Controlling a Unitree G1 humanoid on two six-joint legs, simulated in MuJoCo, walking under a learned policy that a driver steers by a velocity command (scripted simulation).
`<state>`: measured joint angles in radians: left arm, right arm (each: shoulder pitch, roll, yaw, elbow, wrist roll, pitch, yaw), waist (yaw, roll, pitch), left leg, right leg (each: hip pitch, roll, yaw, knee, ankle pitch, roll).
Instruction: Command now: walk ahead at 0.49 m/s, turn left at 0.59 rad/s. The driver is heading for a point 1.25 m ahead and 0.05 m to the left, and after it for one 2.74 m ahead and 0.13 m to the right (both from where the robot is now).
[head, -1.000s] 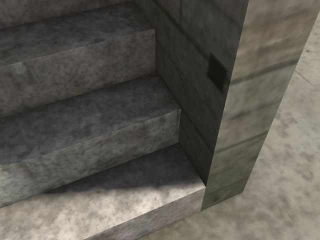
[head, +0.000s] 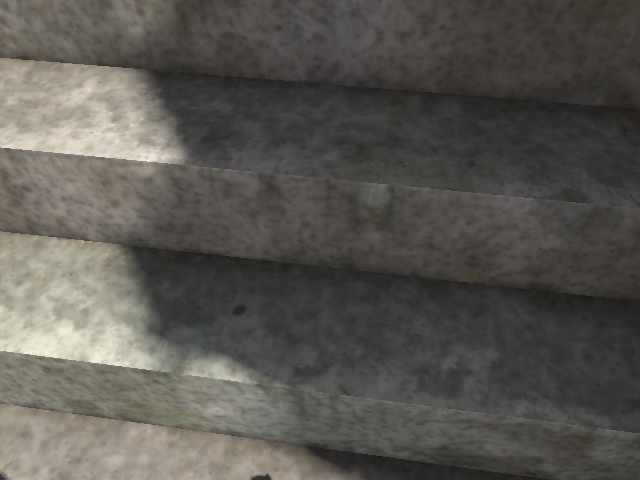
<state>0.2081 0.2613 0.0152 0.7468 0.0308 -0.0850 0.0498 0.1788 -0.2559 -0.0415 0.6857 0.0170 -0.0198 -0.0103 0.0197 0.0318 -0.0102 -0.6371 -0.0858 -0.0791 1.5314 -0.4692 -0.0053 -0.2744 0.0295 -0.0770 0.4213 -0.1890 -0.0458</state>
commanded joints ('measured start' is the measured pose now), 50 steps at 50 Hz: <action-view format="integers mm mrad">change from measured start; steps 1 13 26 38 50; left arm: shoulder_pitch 29 -6 -234 89 236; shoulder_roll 99 198 -81 -63 24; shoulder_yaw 20 57 -7 -41 -1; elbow -50 -116 -259 -208 166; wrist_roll -4 -3 14 -5 86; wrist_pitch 1 53 66 117 32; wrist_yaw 21 12 -19 -15 -119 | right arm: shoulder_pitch -7 -175 191 115 -177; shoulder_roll -16 12 -68 -272 62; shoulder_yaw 14 51 -2 -50 110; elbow -147 -270 59 75 -162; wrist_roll -8 -8 -69 29 -70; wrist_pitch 8 15 -33 -44 -25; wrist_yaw -8 28 -4 -33 57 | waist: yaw -31 16 -16 153 -37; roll -52 -151 57 151 -151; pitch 69 -69 -17 -454 -108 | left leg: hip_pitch -311 -27 542 745 -575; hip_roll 101 186 388 425 46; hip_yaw -23 132 -109 274 64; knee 315 -352 -1214 -875 522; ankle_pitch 96 248 642 2331 310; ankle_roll -48 -42 215 270 159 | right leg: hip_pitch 43 111 -906 -101 -203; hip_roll -323 -356 4 215 -36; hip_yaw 268 -49 124 -1 466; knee -223 -160 1985 734 -11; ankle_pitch -37 312 -271 -468 -5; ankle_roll -190 -106 -17 -84 -253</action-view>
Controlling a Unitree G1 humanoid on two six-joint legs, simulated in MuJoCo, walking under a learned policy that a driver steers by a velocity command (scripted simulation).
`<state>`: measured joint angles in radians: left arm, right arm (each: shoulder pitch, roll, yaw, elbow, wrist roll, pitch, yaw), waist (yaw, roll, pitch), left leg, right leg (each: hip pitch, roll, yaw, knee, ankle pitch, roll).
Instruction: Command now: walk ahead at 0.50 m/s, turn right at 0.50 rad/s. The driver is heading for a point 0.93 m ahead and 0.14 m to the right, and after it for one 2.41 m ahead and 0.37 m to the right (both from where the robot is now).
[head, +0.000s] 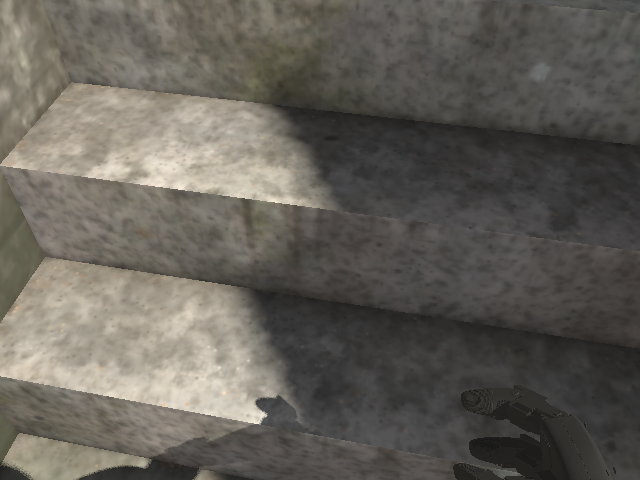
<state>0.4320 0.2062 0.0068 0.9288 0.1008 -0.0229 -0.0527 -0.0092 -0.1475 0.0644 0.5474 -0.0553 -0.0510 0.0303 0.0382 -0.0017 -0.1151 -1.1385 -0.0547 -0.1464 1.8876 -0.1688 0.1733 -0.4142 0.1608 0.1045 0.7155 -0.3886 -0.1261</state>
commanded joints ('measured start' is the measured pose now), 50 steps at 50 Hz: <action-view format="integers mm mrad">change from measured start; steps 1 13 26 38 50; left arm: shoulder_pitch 156 61 -341 -564 -276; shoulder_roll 54 215 -88 19 -45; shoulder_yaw -1 56 -45 -57 -32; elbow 31 143 -41 -278 94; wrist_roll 7 -61 -115 -108 -29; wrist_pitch -42 -125 -16 144 -26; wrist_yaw -16 -100 -83 -82 -56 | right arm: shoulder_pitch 30 165 361 477 361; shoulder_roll -29 -174 16 -300 40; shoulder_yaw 9 -64 -33 -89 -64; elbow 1 88 575 630 476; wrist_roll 4 13 -78 35 23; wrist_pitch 7 125 -21 -95 8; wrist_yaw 23 36 26 128 62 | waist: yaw -29 -229 -4 137 -134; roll -127 -178 26 265 -72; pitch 25 -269 104 -63 -15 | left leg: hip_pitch -251 738 919 1196 -101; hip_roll -2 -28 332 418 54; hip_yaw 106 128 165 381 33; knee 429 -1004 -1627 -1572 394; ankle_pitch -67 -118 -47 1906 121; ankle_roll -36 -53 58 128 47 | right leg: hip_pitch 73 227 -1127 -451 -106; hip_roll -215 -359 -154 -37 -261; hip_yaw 395 250 51 -360 58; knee -308 -29 1699 465 -358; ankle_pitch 156 2058 189 11 285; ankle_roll -199 -128 -236 -89 -124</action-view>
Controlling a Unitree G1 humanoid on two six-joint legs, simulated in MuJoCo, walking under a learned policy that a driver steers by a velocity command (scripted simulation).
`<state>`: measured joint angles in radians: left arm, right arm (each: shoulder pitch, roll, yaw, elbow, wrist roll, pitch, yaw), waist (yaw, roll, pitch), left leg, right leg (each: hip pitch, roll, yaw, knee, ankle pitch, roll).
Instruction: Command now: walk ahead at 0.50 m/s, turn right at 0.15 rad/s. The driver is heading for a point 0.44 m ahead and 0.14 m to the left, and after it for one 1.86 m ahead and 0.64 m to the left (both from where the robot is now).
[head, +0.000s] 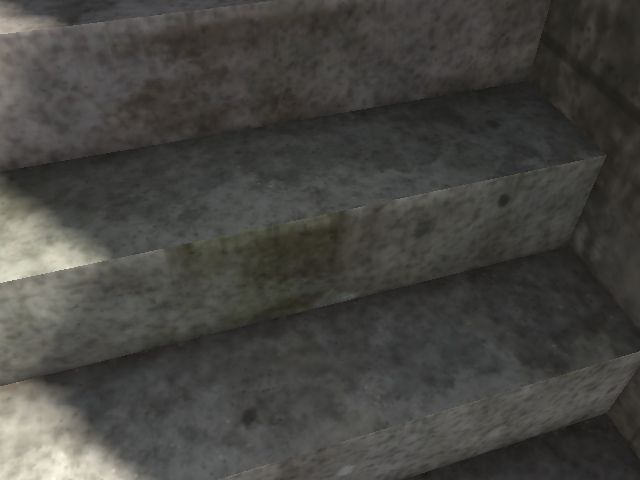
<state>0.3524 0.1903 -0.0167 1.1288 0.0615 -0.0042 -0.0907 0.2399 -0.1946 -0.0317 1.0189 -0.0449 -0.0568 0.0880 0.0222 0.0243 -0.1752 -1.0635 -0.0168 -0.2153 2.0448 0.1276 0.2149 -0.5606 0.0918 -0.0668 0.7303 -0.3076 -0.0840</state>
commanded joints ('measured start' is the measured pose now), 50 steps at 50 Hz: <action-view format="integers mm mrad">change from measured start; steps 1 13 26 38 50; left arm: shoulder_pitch -143 79 -338 -469 -337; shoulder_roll -39 234 2 72 -26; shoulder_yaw -10 62 -29 10 21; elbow -82 -56 -228 -424 -222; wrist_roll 33 11 -23 -45 -3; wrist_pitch -40 -111 -44 51 -105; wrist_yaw -6 -81 22 55 113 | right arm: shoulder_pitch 85 -79 170 181 -136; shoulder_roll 78 -124 -93 -186 46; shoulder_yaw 37 35 3 -47 9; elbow -2 -231 57 16 -105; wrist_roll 17 9 -26 72 46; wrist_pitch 9 113 -22 -97 26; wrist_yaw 5 -17 -14 41 16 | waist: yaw -106 -73 8 135 -40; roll -129 -171 68 166 -39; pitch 50 -239 28 -147 -31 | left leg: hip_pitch -272 188 612 842 -11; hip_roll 7 -142 15 185 68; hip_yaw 109 262 -195 -159 142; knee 415 -832 -1588 -1536 -284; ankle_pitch -229 -438 -384 1730 -274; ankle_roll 16 -35 -54 38 -98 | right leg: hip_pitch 72 701 -817 -62 85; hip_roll -201 -395 -94 41 -291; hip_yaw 250 -18 121 -66 -57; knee -386 -154 1421 287 -404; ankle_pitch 112 2079 371 3 75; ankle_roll -156 -269 -111 -27 -90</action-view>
